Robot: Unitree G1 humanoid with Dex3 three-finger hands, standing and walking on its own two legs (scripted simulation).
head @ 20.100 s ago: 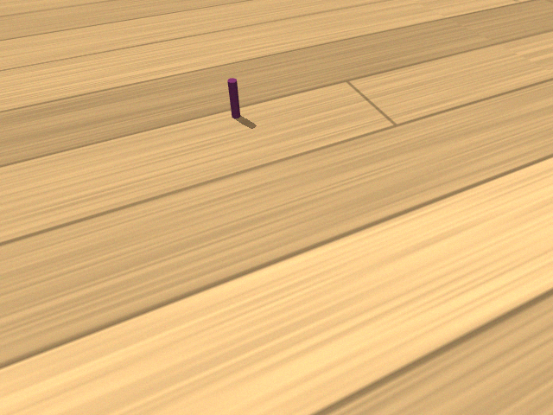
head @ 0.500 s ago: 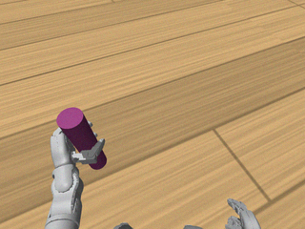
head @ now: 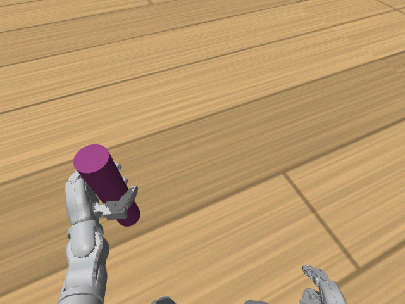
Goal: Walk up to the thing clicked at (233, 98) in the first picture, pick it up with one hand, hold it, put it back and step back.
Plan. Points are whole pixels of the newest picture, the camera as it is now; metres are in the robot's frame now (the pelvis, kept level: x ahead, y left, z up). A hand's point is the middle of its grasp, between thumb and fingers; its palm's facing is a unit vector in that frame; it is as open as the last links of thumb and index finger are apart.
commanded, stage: hold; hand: left
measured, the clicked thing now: (113, 192) +0.32 +0.19 +0.03
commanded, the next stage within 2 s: crouch in 0.62 s
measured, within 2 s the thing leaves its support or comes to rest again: neither
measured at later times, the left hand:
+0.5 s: hand (113, 188) +0.33 +0.19 +0.05, palm faces +0.30 -0.96 -0.01, open 8.1 cm
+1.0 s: hand (116, 195) +0.33 +0.19 +0.01, palm faces +0.31 -0.95 -0.01, open 8.1 cm
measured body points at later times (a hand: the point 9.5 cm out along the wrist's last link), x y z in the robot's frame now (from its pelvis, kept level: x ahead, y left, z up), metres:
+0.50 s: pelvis +0.00 +0.00 +0.00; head +0.04 +0.01 +0.45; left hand +0.30 +0.24 +0.05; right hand +0.13 -0.24 -0.11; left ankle +0.02 +0.14 -0.70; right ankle +0.00 -0.14 -0.70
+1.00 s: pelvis -0.01 +0.00 -0.01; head +0.05 +0.01 +0.44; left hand +0.31 +0.24 +0.01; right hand +0.13 -0.25 -0.12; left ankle +0.02 +0.14 -0.70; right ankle +0.00 -0.14 -0.70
